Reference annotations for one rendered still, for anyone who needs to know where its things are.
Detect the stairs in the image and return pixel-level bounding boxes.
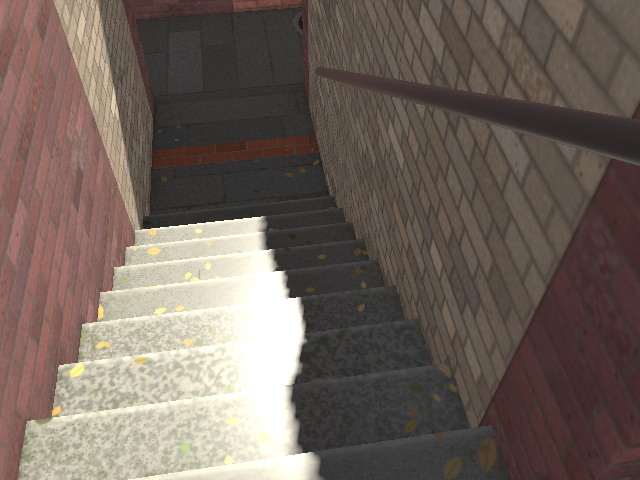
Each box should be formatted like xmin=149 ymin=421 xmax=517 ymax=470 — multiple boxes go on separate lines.
xmin=17 ymin=196 xmax=511 ymax=480

